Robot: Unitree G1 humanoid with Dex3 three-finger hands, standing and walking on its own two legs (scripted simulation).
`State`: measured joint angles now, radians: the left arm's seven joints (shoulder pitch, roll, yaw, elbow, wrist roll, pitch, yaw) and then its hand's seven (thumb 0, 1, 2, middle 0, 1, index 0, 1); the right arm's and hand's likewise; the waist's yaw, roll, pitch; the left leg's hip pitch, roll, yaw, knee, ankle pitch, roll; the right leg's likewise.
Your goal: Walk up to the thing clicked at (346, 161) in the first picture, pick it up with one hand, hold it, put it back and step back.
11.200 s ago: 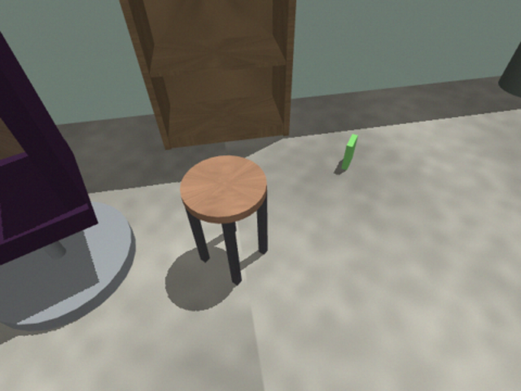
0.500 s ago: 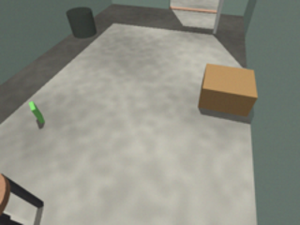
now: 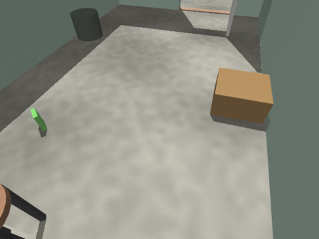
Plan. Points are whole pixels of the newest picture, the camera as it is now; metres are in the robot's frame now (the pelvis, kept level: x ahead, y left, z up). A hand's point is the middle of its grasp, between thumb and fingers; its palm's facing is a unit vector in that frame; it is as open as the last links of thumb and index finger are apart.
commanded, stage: stand
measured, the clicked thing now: (39, 119) +1.12 +1.07 -0.70
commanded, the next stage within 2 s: walk up in 0.10 s
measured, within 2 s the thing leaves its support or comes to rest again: neither
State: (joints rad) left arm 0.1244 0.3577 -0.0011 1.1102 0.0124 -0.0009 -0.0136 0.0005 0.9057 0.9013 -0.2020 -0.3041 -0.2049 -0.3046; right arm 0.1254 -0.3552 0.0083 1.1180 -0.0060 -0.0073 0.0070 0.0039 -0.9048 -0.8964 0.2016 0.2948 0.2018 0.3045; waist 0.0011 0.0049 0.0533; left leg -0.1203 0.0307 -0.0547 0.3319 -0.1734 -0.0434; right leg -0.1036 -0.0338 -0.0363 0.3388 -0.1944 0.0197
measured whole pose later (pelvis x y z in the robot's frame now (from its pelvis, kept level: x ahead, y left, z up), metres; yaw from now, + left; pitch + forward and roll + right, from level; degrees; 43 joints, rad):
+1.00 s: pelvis +0.34 +0.05 -0.03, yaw -1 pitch -1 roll -1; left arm 0.12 0.39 0.06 0.94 0.03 -0.04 -0.10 0.00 0.91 0.90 -0.20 -0.30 -0.20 -0.30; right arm 0.36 -0.41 -0.08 0.95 -0.01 -0.06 0.04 0.01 -0.90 -0.90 0.20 0.30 0.20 0.30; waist -0.04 0.06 0.08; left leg 0.03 0.12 0.12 0.66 -0.49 0.00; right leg -0.44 -0.03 -0.09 0.63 -0.17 -0.03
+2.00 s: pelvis +0.84 -0.01 -0.02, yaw -1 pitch -4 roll +2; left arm 0.23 0.38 0.05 0.87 0.01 -0.09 -0.06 0.00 0.91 0.90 -0.20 -0.30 -0.21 -0.30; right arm 0.32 -0.44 -0.05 0.92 0.01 -0.04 0.04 0.01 -0.91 -0.90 0.20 0.29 0.20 0.30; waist 0.01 0.06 0.06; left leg -0.33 0.03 0.01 1.11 -0.41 0.03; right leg -0.32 -0.06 -0.09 0.61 -0.23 -0.04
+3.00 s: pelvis +1.22 -0.01 -0.03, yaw -3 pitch -3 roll +2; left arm 0.31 0.38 0.05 0.87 0.00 -0.09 -0.04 0.00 0.91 0.90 -0.20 -0.30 -0.21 -0.30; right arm 0.26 -0.44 -0.05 0.85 -0.01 -0.02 0.04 0.01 -0.91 -0.90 0.20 0.29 0.20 0.30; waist 0.02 0.07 0.11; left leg -0.28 0.04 0.04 1.04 -0.49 0.02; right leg -0.37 -0.04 -0.03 0.67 -0.25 -0.02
